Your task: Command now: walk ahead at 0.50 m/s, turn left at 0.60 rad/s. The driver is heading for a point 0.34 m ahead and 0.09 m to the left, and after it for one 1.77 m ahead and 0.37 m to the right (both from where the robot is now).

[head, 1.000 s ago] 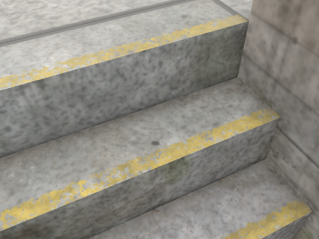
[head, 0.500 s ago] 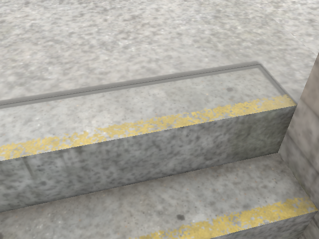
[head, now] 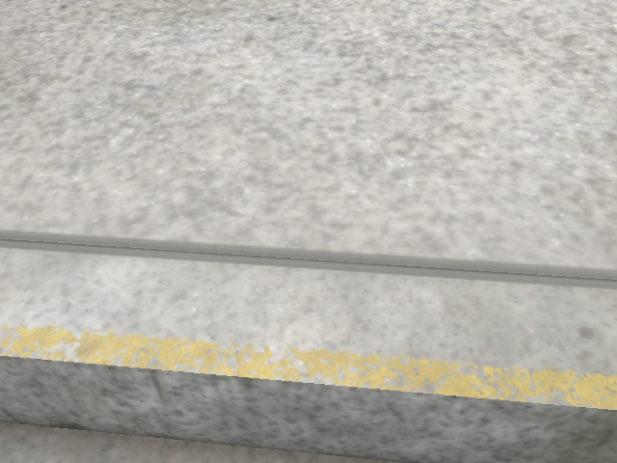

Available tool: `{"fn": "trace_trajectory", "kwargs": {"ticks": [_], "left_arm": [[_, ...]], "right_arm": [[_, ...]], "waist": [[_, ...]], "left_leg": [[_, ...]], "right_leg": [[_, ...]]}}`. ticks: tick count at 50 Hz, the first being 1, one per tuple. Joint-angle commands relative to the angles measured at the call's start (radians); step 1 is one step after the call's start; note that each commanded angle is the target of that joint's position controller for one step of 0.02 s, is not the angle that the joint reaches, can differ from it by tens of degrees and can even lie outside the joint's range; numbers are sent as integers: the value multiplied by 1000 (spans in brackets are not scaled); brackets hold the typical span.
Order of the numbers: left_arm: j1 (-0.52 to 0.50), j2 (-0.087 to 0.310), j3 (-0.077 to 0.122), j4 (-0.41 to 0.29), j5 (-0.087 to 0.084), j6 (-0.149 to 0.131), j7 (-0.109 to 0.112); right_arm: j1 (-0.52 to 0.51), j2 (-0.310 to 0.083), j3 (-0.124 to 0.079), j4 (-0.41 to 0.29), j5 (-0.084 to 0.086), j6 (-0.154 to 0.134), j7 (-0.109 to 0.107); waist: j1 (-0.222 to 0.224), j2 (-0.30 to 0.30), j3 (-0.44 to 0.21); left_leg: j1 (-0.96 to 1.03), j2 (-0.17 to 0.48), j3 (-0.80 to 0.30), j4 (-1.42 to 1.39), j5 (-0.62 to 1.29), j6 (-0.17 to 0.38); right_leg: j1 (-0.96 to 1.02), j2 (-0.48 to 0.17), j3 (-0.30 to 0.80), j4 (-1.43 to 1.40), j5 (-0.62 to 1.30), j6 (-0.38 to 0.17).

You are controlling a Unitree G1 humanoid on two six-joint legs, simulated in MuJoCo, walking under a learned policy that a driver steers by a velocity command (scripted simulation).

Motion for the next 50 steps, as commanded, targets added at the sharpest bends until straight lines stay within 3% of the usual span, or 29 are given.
{"fn": "trace_trajectory", "kwargs": {"ticks": [1,3,4,6,8,11,13,16,17,18,19,20,21,24,27,28,29,30,31,34,37,39,40,41,43,45,46,48,50], "left_arm": [[-268,-24,-9,-333,63,-20,-23],[-208,-64,-28,-345,48,-21,-2],[-251,44,-20,-305,38,28,-69],[-303,56,-17,-353,46,35,-93],[-370,11,-45,-392,64,23,-107],[-555,-4,-84,-465,26,35,-90],[-760,14,-92,-592,9,99,-118],[-352,147,-19,-463,-11,122,-139],[-224,183,10,-411,3,121,-133],[50,217,37,-285,11,118,-114],[179,233,42,-248,27,141,-92],[75,221,37,-254,14,96,-72],[11,218,41,-182,3,66,-75],[-88,-20,-5,-40,26,47,-69],[-167,-20,-14,19,38,21,-53],[5,-55,-2,126,18,-10,21],[-65,-22,-6,94,23,-31,54],[-164,113,19,28,75,-24,-36],[-169,139,26,21,103,-22,-50],[200,75,1,157,105,-34,-55],[341,35,-3,236,120,-37,-39],[374,27,-14,278,134,-28,-75],[165,58,-6,188,93,-20,-128],[325,84,10,278,73,-25,-172],[214,166,27,179,-12,-92,-200],[304,134,39,192,58,-117,-187],[231,42,30,145,90,-105,-174],[214,-31,60,167,50,-58,-143],[162,-74,42,181,21,-52,-139]], "right_arm": [[110,-177,-71,26,-21,-62,-3],[78,-128,-63,101,-34,-112,7],[161,-53,-6,90,-41,-109,96],[170,-109,-38,107,-31,-123,119],[440,-142,-50,201,-70,-113,112],[567,-157,-40,267,-139,-121,155],[371,-267,-68,258,-78,-98,200],[227,-420,-107,153,32,-176,204],[256,-386,-114,159,14,-181,207],[395,-237,-79,194,-55,-168,212],[384,-174,-55,244,-63,-154,229],[282,-151,-61,212,5,-162,219],[188,-143,-58,191,46,-176,199],[112,-118,-19,156,12,-180,162],[124,-99,17,138,10,-166,149],[-13,41,18,-54,-78,-115,103],[45,-4,19,-49,-55,-96,94],[0,-147,39,20,13,-110,149],[-18,-155,37,6,26,-122,154],[-235,-143,74,-92,-18,-133,107],[-437,-81,110,-188,-9,-125,84],[-642,-71,111,-298,-46,-95,86],[-645,-45,115,-305,-68,-68,97],[-741,-14,129,-362,-35,-34,118],[-343,-158,47,-184,18,-55,149],[-65,-214,18,-63,-25,-69,142],[175,-268,-13,5,-43,-63,117],[322,-353,-47,153,-31,-105,122],[89,-259,-22,151,5,-125,111]], "waist": [[-19,17,140],[49,13,270],[-23,-49,206],[48,24,91],[-5,173,71],[-49,110,173],[62,175,142],[235,200,-104],[229,183,-166],[192,-58,-416],[277,-310,-427],[231,-216,-125],[165,-258,77],[53,49,113],[-17,43,120],[-80,-27,175],[-111,-15,152],[10,-22,57],[17,-81,101],[138,-20,119],[183,-54,148],[155,-48,130],[56,-88,144],[83,-199,118],[-61,-156,-4],[-93,-52,-213],[-188,150,-336],[-156,413,-190],[-37,196,-55]], "left_leg": [[264,274,-976,-924,-164,145],[216,227,-736,-860,14,82],[319,253,-668,-717,462,126],[312,251,-545,-786,602,118],[441,292,-644,-820,625,150],[458,245,-528,-926,396,69],[-217,335,-555,-1319,734,194],[392,428,-431,-1006,2199,137],[550,388,-377,-782,2403,126],[303,307,-393,-400,2036,54],[43,102,-408,77,795,-17],[-261,101,-484,476,767,-24],[-415,94,-393,573,769,-21],[-450,85,-369,642,604,48],[-528,126,-281,561,471,30],[-325,214,-193,535,562,-83],[-249,214,-127,454,579,-111],[-393,196,-146,594,464,-90],[-398,189,-139,710,432,-64],[-907,256,-225,740,257,10],[-1172,320,-247,670,174,57],[-808,412,-162,294,415,83],[-242,365,22,165,379,41],[44,329,-60,202,240,-25],[126,200,29,185,133,-50],[497,277,-305,-40,251,24],[707,404,-640,-366,35,60],[407,541,-909,-714,-402,-63],[213,542,-744,-704,-182,-70]], "right_leg": [[-569,142,148,953,-217,20],[-680,122,153,998,-352,-1],[-830,145,331,914,-298,-68],[-750,115,230,720,-411,-87],[-936,183,175,1132,-563,-98],[-1065,55,121,825,-383,-150],[-281,72,-22,422,-488,-68],[-130,194,-98,63,-396,38],[-55,198,-61,-157,-355,11],[395,45,385,-276,-59,-185],[416,-182,957,-644,-345,-370],[224,-190,1003,-733,-857,-284],[118,-175,863,-730,-976,-251],[39,-101,546,-675,-699,-194],[-8,-65,412,-786,-643,-178],[-85,-79,372,-886,-483,-122],[-135,-64,283,-887,-306,-132],[-101,-51,313,-886,-514,-153],[-137,-45,328,-897,-526,-151],[375,-163,493,-849,-392,-192],[575,-231,547,-877,-365,-161],[194,-220,514,-1058,-457,-130],[-263,-183,332,-1247,-498,-144],[-455,-228,377,-1385,-531,-143],[-30,-167,165,-1107,555,-87],[-140,-114,189,-693,754,-35],[-290,-10,269,-418,320,-52],[-441,85,403,492,67,-70],[-481,63,346,769,156,-65]]}}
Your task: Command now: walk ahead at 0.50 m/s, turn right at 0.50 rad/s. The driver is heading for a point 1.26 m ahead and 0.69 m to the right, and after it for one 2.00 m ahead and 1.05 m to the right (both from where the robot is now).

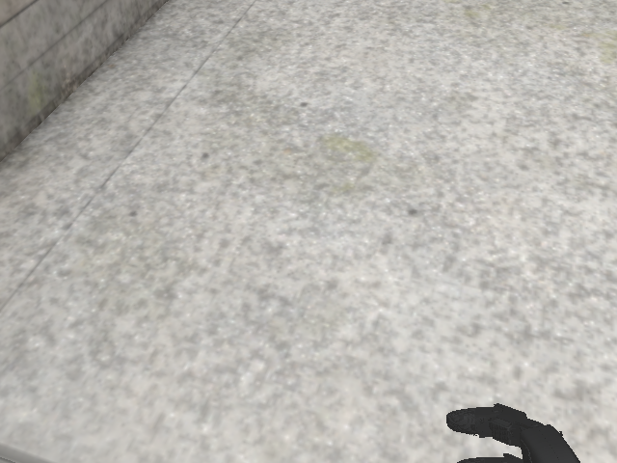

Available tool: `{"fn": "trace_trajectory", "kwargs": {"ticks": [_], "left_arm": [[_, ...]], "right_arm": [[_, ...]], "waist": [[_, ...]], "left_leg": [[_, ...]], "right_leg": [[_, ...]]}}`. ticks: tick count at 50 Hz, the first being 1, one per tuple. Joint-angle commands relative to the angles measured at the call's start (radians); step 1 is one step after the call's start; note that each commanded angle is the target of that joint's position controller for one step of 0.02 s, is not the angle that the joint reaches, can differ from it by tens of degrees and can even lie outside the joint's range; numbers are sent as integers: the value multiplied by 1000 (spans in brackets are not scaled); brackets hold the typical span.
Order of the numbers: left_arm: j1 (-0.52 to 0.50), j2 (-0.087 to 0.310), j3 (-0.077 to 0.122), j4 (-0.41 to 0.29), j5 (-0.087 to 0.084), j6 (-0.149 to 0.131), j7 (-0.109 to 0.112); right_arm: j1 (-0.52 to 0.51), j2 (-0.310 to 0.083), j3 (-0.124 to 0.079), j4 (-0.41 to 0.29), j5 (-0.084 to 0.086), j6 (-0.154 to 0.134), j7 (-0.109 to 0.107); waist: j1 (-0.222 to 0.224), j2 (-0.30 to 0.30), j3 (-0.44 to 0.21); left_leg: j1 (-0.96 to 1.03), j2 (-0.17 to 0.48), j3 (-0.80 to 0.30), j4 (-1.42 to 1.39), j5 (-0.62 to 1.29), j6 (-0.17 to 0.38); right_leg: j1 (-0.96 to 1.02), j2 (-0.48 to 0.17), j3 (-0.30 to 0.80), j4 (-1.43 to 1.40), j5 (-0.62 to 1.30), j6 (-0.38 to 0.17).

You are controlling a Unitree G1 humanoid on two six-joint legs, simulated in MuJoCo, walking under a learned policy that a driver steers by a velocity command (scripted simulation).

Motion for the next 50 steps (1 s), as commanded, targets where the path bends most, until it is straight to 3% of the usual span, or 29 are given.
{"fn": "trace_trajectory", "kwargs": {"ticks": [1,2,3,4,6,8,11,14,18,20,21,24,27,30,31,33,34,35,36,37,38,39,40,42,44,46,47,49,50], "left_arm": [[3,-1,0,-40,-35,2,11],[-58,-11,-13,-57,-39,10,10],[-84,-14,-17,-51,-42,20,10],[-139,37,-6,-70,-41,24,18],[-207,56,-7,-74,-25,18,14],[-307,54,-11,-118,-25,6,14],[-349,117,5,-129,-30,-9,4],[-424,138,14,-134,-40,-13,6],[-540,122,20,-165,-45,1,25],[-569,128,29,-171,-53,15,39],[-585,113,28,-196,-55,27,44],[-510,126,39,-181,-33,51,43],[-445,128,41,-174,-21,57,41],[-415,102,28,-159,-23,42,75],[-384,106,31,-148,-37,36,87],[-164,146,64,-75,-30,25,116],[27,138,59,-23,8,31,142],[158,209,55,9,-12,28,130],[224,245,88,49,-14,21,131],[168,194,78,48,-34,0,129],[108,105,51,43,-36,-13,122],[-14,56,24,27,-31,-13,104],[-148,31,4,-23,-27,-1,92],[-237,37,-3,-88,-34,-6,90],[-266,90,6,-139,-28,-29,102],[-100,120,24,-102,-45,-30,97],[-81,139,20,-125,-70,11,141],[-105,136,23,-174,-72,29,162],[-160,103,20,-217,-65,25,164]], "right_arm": [[205,-128,-52,123,16,-7,-18],[157,-59,-42,148,11,3,-27],[144,-18,-39,165,3,3,-39],[183,-4,-36,202,-31,-18,-36],[179,32,-32,227,-25,-54,-52],[205,-3,-41,236,-46,-74,-53],[312,-40,-37,269,-74,-101,-56],[446,-70,-33,314,-98,-99,-55],[542,-65,-37,330,-113,-99,-56],[497,-73,-49,316,-119,-104,-45],[470,-80,-56,313,-105,-100,-34],[443,-135,-76,294,-71,-108,-35],[439,-210,-100,295,-57,-90,-50],[456,-197,-122,292,-54,-46,-63],[468,-184,-129,281,-49,-35,-72],[457,-156,-126,263,-75,-27,-61],[428,-39,-94,242,-107,-33,-34],[357,-27,-91,125,-68,-52,-26],[212,-69,-88,92,-30,-63,2],[63,-91,-87,39,-22,-80,-14],[65,-143,-98,30,-32,-85,-38],[125,-111,-90,43,-49,-81,-56],[180,-90,-90,65,-47,-73,-71],[184,-101,-97,37,-37,-57,-100],[161,-60,-83,6,-16,-58,-103],[60,4,-60,-3,-4,-38,-81],[50,-137,-107,-46,120,-65,-126],[253,-211,-145,20,100,-85,-140],[431,-259,-164,56,78,-88,-143]], "waist": [[-53,55,-44],[-20,-17,-6],[-9,-19,32],[18,-42,33],[43,-30,62],[32,-20,70],[5,24,113],[-34,43,100],[-63,71,101],[-43,70,120],[-20,88,114],[33,118,128],[49,135,140],[16,143,117],[10,141,118],[68,125,39],[94,-15,-61],[112,-175,-151],[203,-118,-54],[223,-80,60],[157,-5,48],[50,64,66],[-38,82,100],[-81,47,75],[-102,79,75],[-27,-17,107],[-83,45,158],[-170,-17,30],[-239,18,-98]], "left_leg": [[464,260,-786,-895,-190,8],[457,264,-714,-904,-80,-26],[450,247,-630,-909,18,-37],[488,254,-545,-942,155,-65],[479,201,-366,-985,211,-59],[546,178,-229,-1082,241,-40],[742,148,-84,-1163,441,-74],[960,108,20,-1174,608,-99],[1130,132,71,-1229,758,-86],[1134,154,114,-1274,937,-96],[1093,151,155,-1292,1046,-115],[1011,140,262,-1239,1385,-156],[1219,212,226,-1130,1550,-107],[1412,243,157,-1008,1548,-13],[1405,233,155,-967,1544,3],[1115,152,135,-704,1308,-10],[753,58,95,-403,657,-71],[301,-144,-25,-45,31,-188],[71,-174,-219,95,43,-156],[-38,-120,-322,147,56,-146],[-16,-82,-373,154,104,-139],[112,-61,-383,87,193,-92],[249,-41,-358,41,202,-51],[361,-30,-305,-61,161,-36],[622,-15,-207,-470,271,-89],[706,-61,-144,-676,413,-142],[758,-139,-149,-775,387,-166],[918,-125,-232,-906,398,-121],[1121,34,-378,-913,413,-48]], "right_leg": [[-428,17,22,619,138,-29],[-453,0,16,608,144,-41],[-471,-5,29,557,125,-56],[-507,-23,16,523,121,-76],[-495,-24,-7,460,70,-107],[-491,1,-61,414,15,-121],[-570,32,-53,359,96,-124],[-646,58,-78,232,111,-133],[-693,44,-116,56,125,-94],[-625,27,-138,-95,119,-70],[-526,17,-195,-195,80,-57],[-248,41,-343,-355,-99,-6],[-283,54,-333,-506,-290,21],[-294,93,-328,-739,-401,45],[-221,134,-358,-834,-351,47],[225,215,-338,-885,-179,-10],[577,144,-146,-785,51,-146],[959,-31,284,-935,138,-336],[988,-106,386,-1079,169,-310],[885,-128,312,-1043,106,-283],[761,-132,300,-1010,93,-273],[522,-113,255,-1033,102,-267],[245,-90,207,-1067,92,-259],[42,-35,127,-1119,95,-217],[-147,94,-28,-1093,84,-115],[-122,105,29,-1100,97,-122],[-114,31,146,-1056,-23,-134],[22,77,122,-816,160,-73],[-44,131,15,-573,87,-15]]}}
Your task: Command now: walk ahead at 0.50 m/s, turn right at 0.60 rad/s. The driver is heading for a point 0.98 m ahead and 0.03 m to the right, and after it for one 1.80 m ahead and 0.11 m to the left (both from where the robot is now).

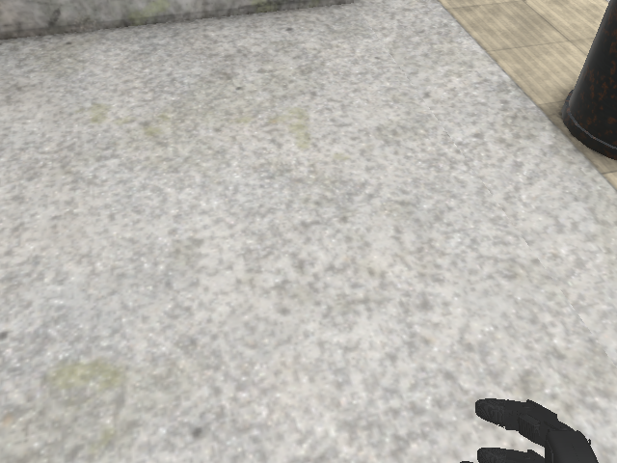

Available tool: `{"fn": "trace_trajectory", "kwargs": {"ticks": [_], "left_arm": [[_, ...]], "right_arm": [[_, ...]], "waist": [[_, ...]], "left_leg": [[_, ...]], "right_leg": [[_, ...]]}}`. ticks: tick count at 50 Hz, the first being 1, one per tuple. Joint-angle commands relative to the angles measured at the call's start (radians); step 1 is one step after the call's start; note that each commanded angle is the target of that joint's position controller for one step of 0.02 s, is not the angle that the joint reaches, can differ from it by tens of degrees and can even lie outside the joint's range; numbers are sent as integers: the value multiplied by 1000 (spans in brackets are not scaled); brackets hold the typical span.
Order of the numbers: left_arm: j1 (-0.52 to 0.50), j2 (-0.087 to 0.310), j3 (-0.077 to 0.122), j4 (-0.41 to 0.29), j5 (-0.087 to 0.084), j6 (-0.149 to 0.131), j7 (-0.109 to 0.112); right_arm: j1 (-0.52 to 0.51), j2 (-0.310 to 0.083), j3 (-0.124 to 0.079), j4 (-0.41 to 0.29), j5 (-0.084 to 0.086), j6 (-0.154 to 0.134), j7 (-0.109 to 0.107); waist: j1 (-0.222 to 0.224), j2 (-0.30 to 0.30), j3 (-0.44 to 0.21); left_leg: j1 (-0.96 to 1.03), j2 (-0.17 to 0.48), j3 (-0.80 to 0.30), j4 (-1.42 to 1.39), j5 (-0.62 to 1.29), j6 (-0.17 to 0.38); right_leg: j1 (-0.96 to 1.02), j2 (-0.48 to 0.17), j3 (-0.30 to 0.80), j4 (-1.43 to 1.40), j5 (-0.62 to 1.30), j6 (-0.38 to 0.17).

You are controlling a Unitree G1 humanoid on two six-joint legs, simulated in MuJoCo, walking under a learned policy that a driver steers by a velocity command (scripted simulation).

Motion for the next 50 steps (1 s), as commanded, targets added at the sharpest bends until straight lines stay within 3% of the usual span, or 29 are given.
{"fn": "trace_trajectory", "kwargs": {"ticks": [1,2,3,4,5,7,9,12,14,17,18,19,20,21,22,23,24,25,26,28,32,36,42,45,46,47,48,49,50], "left_arm": [[-70,74,16,-175,-4,-18,25],[-33,101,14,-190,-16,-24,16],[-109,108,16,-205,-21,-11,6],[-207,99,18,-249,-23,13,5],[-253,108,27,-285,-15,35,8],[-245,95,30,-334,-24,70,2],[-271,108,26,-377,-20,80,-7],[-325,142,23,-414,-9,83,-31],[-369,183,32,-428,-9,92,-37],[-404,217,45,-443,0,103,-37],[-361,236,60,-429,7,106,-35],[-237,284,90,-392,5,108,-30],[-58,382,125,-360,4,106,-17],[-55,478,126,-379,-7,91,-14],[14,406,105,-375,1,74,-21],[-25,366,90,-369,5,60,-23],[-103,334,78,-381,2,56,-23],[-186,308,66,-396,9,55,-23],[-230,276,54,-401,17,50,-22],[-245,259,50,-394,16,36,-18],[-176,268,56,-345,17,19,-1],[-145,283,63,-310,20,9,6],[-96,291,76,-262,10,21,9],[-138,330,86,-279,4,36,23],[-157,348,89,-284,4,43,29],[-175,352,88,-291,1,42,34],[-171,303,69,-320,26,28,37],[-59,198,32,-347,30,1,13],[-145,287,46,-358,1,-34,-6]], "right_arm": [[484,-357,-118,66,-15,4,-37],[449,-319,-116,57,-5,8,-42],[360,-216,-95,33,4,15,-45],[297,-171,-85,31,1,25,-41],[252,-152,-77,43,-14,28,-32],[202,-84,-57,80,-32,33,-9],[193,-113,-66,88,-32,37,-2],[158,-261,-105,65,-22,27,-11],[203,-306,-121,65,-2,28,-5],[261,-333,-134,80,15,47,7],[276,-335,-133,84,12,54,10],[306,-307,-123,90,-1,60,14],[310,-251,-101,65,-36,59,17],[331,-169,-71,-10,-47,27,22],[267,-240,-86,-8,2,-3,30],[225,-253,-89,-24,25,-13,35],[209,-242,-84,-19,5,-13,29],[210,-242,-87,-11,-15,-6,24],[235,-241,-91,-9,-14,9,26],[254,-219,-89,-11,-5,35,31],[151,-174,-73,-41,-16,48,35],[51,-169,-66,-70,3,46,53],[-57,-152,-59,-135,7,47,96],[22,-195,-78,-141,-2,50,107],[124,-232,-96,-123,-3,54,105],[276,-280,-121,-94,-3,56,97],[433,-367,-141,-72,-10,62,77],[419,-388,-140,-82,3,55,81],[449,-333,-126,-91,2,67,73]], "waist": [[-215,266,-222],[-195,381,-217],[-193,253,-94],[-179,132,-5],[-142,71,42],[-65,89,118],[-53,77,123],[-44,63,58],[-75,67,38],[-91,52,72],[-70,45,60],[-20,7,6],[47,-156,-50],[-18,-396,-116],[51,-268,-185],[32,-218,-106],[0,-128,-63],[-44,-86,-26],[-84,-90,-10],[-113,-80,-2],[-85,-35,55],[-41,-60,103],[10,-64,164],[-47,-130,82],[-106,-144,24],[-190,-119,-50],[-234,34,-164],[-133,284,-317],[-203,151,-340]], "left_leg": [[871,355,-572,-263,110,224],[895,442,-871,-341,-108,322],[771,418,-746,-341,-249,312],[611,375,-548,-350,-290,264],[468,328,-419,-376,-241,217],[283,249,-171,-407,-91,150],[214,212,-10,-436,13,147],[164,197,128,-447,83,138],[231,231,137,-443,37,142],[344,265,161,-369,20,123],[354,246,193,-280,147,111],[335,195,255,-74,307,87],[109,130,302,307,166,31],[-287,-31,199,637,-366,-11],[-392,-19,51,786,-329,4],[-464,24,51,808,-252,31],[-405,68,44,748,-161,40],[-311,94,37,671,-100,36],[-237,108,26,620,-70,34],[-206,103,30,549,-27,23],[-268,92,20,333,171,16],[-237,45,26,129,322,38],[-262,0,80,-26,220,83],[-65,-87,177,-35,61,135],[70,-126,197,-53,40,159],[314,-139,170,-113,132,197],[641,52,-109,-78,283,269],[970,277,-685,-222,109,490],[997,243,-693,-301,-44,434]], "right_leg": [[-598,2,-61,548,68,19],[-770,-89,-91,768,-24,36],[-850,-159,-100,932,44,41],[-844,-201,-134,996,113,34],[-787,-225,-142,983,135,28],[-686,-273,-117,847,119,33],[-606,-292,-146,656,204,52],[-362,-314,-189,301,329,59],[-300,-290,-238,199,312,60],[-259,-250,-289,29,291,18],[-176,-202,-328,-20,269,-4],[-9,-148,-348,-59,256,-36],[247,-287,-92,-110,290,-104],[465,-505,437,-290,154,-274],[479,-545,545,-387,77,-301],[425,-532,432,-353,128,-263],[287,-499,310,-334,217,-224],[149,-458,213,-337,321,-191],[63,-424,151,-360,387,-173],[23,-408,88,-398,450,-171],[64,-402,-38,-436,570,-142],[106,-393,-145,-461,587,-96],[284,-436,-226,-391,705,-68],[310,-426,-279,-227,1192,-28],[300,-410,-299,-92,1324,-9],[193,-377,-329,118,1281,21],[-81,-309,-345,470,840,64],[-481,-91,-203,830,-60,133],[-585,-147,-56,869,-26,104]]}}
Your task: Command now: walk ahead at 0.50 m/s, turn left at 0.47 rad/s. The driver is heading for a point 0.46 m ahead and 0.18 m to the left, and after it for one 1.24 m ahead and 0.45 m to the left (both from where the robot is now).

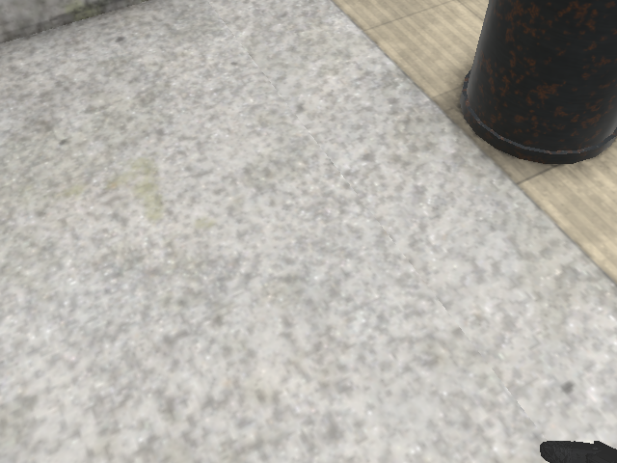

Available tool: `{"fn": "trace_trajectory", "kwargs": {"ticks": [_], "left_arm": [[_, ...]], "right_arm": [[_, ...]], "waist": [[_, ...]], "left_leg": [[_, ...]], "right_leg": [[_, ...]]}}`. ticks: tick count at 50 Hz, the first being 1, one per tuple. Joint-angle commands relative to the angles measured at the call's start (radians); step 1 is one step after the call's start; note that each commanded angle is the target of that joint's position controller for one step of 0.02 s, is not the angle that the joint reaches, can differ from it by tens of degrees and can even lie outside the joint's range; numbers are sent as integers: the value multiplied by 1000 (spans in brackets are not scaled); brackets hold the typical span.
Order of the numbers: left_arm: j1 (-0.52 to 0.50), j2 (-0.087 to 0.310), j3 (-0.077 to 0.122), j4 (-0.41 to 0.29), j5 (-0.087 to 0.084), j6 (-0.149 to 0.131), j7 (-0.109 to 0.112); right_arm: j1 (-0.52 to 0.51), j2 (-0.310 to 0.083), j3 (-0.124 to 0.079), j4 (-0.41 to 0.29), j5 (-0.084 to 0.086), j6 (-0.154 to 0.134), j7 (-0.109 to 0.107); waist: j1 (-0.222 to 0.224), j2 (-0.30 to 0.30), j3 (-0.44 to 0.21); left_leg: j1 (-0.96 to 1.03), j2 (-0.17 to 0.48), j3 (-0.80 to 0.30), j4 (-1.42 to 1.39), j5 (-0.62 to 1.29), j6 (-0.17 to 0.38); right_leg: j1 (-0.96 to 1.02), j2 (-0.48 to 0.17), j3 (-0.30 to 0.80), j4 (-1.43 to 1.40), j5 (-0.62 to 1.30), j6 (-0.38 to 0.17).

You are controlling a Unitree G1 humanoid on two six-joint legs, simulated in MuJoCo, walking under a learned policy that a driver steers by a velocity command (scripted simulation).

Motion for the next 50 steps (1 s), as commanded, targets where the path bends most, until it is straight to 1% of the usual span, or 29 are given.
{"fn": "trace_trajectory", "kwargs": {"ticks": [1,2,3,5,8,11,13,16,18,19,20,21,22,23,24,25,26,28,34,38,41,42,44,45,46,47,48,49,50], "left_arm": [[-65,123,7,-158,-42,-79,-24],[-112,110,1,-173,-25,-85,-16],[-135,120,11,-181,4,-79,-5],[-99,111,16,-189,11,-54,2],[-129,76,3,-201,19,-34,8],[-235,36,-17,-215,19,-36,0],[-294,42,-16,-220,4,-43,-10],[-350,71,-6,-239,-10,-55,-26],[-319,95,12,-235,-15,-66,-35],[-260,104,21,-219,-14,-71,-35],[-169,135,37,-206,-3,-76,-30],[-10,198,56,-195,14,-76,-19],[64,262,70,-160,27,-66,-24],[49,174,57,-175,3,-59,-23],[19,116,40,-184,0,-50,-15],[-23,101,30,-187,8,-40,-14],[-53,86,23,-178,10,-34,-14],[-76,66,15,-158,14,-35,-16],[-59,128,36,-85,9,-39,-9],[-26,164,45,-50,-3,-29,-6],[2,194,55,-28,-20,-19,-9],[2,204,59,-24,-26,-14,-9],[-7,236,69,-21,-35,-4,-5],[-18,239,69,-21,-40,3,-1],[0,208,57,-26,-33,3,4],[23,93,21,-73,17,-6,0],[28,81,-2,-124,4,-45,-10],[-79,162,18,-139,-37,-68,-22],[-116,157,11,-146,-41,-79,-24]], "right_arm": [[283,-163,-55,-25,1,8,-26],[212,-152,-49,-42,1,6,-28],[162,-124,-42,-53,-3,1,-31],[129,-107,-36,-69,-13,-2,-35],[142,-134,-45,-59,-6,-4,-49],[163,-153,-54,-50,9,11,-62],[203,-149,-55,-43,13,22,-64],[250,-142,-55,-40,17,34,-62],[249,-139,-56,-47,11,37,-64],[233,-127,-53,-56,10,37,-64],[217,-93,-43,-71,5,29,-62],[209,-30,-22,-97,-9,19,-58],[342,-12,-11,-122,20,11,-59],[329,-114,-30,-96,30,12,-62],[225,-158,-44,-112,18,22,-63],[166,-144,-45,-128,4,29,-63],[134,-130,-46,-144,-3,31,-59],[152,-92,-43,-143,8,39,-49],[72,-51,-26,-152,3,50,-39],[-46,-38,-16,-174,5,43,-18],[-98,-46,-18,-199,10,44,-3],[-100,-54,-22,-205,10,45,1],[-32,-89,-42,-199,1,51,2],[97,-120,-64,-165,1,52,0],[276,-181,-97,-117,4,56,-12],[355,-288,-117,-105,12,57,-32],[354,-313,-105,-143,7,38,-24],[352,-231,-83,-133,-1,28,-21],[311,-191,-71,-125,1,22,-25]], "waist": [[-148,103,-341],[-101,-23,-223],[-64,-43,-174],[-11,3,-125],[-1,9,-93],[-40,42,-90],[-76,69,-102],[-100,85,-104],[-71,110,-107],[-32,119,-118],[17,112,-172],[80,-10,-294],[23,-352,-378],[51,-253,-311],[81,-154,-199],[65,-86,-133],[46,-81,-79],[6,-116,-43],[5,-88,-34],[48,-81,-9],[59,-89,16],[51,-94,18],[-2,-120,-31],[-79,-107,-95],[-155,-71,-183],[-129,174,-246],[-104,276,-442],[-149,145,-368],[-129,114,-252]], "left_leg": [[891,339,-682,-298,-111,256],[704,306,-588,-317,-13,232],[563,273,-517,-331,86,216],[401,234,-461,-371,179,221],[282,196,-370,-383,278,204],[218,122,-294,-358,226,147],[237,116,-311,-329,169,131],[326,149,-414,-259,64,121],[368,164,-480,-200,25,102],[359,145,-485,-151,35,82],[307,107,-452,-33,63,46],[170,40,-345,255,-97,-1],[-156,-58,-230,535,-479,-60],[-287,29,-231,671,-430,-81],[-315,61,-212,716,-324,-90],[-287,89,-186,706,-251,-93],[-269,110,-184,671,-207,-95],[-198,139,-168,624,-179,-98],[-214,168,-139,397,-9,-130],[-155,156,-83,176,113,-112],[-122,142,-40,80,53,-80],[-98,129,-20,56,9,-62],[47,61,45,15,-86,-17],[222,9,78,-58,-43,15],[512,-7,38,-79,13,54],[814,241,-377,-101,45,161],[986,403,-903,-295,-167,334],[953,377,-806,-337,-205,273],[822,343,-666,-333,-148,238]], "right_leg": [[-680,3,171,475,33,-4],[-661,-41,151,382,88,-9],[-598,-72,143,294,115,-3],[-520,-93,135,220,117,9],[-501,-96,100,42,178,43],[-408,-50,77,-207,405,60],[-359,-12,74,-328,499,65],[-341,16,100,-443,459,49],[-276,30,107,-508,399,20],[-187,31,97,-555,404,-4],[-25,-26,131,-549,402,-45],[225,-216,307,-541,390,-121],[469,-433,765,-627,218,-303],[440,-438,830,-668,-13,-304],[342,-383,668,-675,-17,-254],[225,-334,544,-690,92,-221],[137,-295,457,-711,186,-208],[31,-247,324,-758,289,-184],[46,-254,112,-809,480,-192],[86,-246,3,-801,499,-161],[147,-273,-36,-780,533,-144],[168,-282,-52,-755,606,-136],[189,-276,-108,-612,954,-113],[166,-248,-149,-444,1079,-92],[9,-210,-171,-203,1003,-57],[-375,-102,-168,172,250,2],[-615,42,67,401,-143,21],[-726,-14,137,433,-48,10],[-736,-53,119,372,37,-6]]}}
